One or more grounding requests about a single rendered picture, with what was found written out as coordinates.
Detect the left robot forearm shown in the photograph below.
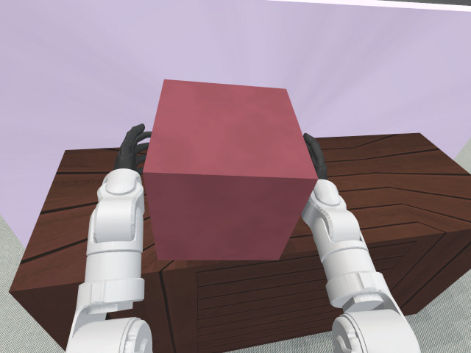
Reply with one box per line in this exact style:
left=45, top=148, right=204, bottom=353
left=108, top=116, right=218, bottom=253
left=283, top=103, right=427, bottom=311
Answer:
left=65, top=168, right=144, bottom=353

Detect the pedestal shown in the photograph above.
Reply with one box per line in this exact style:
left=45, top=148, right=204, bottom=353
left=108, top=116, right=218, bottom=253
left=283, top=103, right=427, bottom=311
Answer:
left=9, top=133, right=471, bottom=353

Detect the right robot upper arm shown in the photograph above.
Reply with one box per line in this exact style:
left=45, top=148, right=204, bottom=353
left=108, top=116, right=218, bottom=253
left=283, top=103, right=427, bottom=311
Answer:
left=332, top=309, right=419, bottom=353

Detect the left robot upper arm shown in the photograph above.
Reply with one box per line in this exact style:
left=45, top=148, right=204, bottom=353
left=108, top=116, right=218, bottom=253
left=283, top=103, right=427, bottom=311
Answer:
left=67, top=317, right=153, bottom=353

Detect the right robot forearm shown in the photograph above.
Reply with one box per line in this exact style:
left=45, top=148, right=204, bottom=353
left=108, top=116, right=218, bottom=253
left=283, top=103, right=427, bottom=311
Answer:
left=301, top=179, right=421, bottom=353

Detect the robot right hand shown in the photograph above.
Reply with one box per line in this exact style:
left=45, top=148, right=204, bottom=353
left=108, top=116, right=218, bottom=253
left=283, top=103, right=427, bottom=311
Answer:
left=303, top=133, right=328, bottom=180

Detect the robot left hand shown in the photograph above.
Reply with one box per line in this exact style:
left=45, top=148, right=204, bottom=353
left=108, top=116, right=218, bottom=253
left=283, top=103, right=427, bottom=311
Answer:
left=113, top=124, right=152, bottom=175

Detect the carton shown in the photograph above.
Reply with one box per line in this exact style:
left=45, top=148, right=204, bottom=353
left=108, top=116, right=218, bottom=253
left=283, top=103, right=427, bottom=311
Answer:
left=143, top=79, right=318, bottom=260

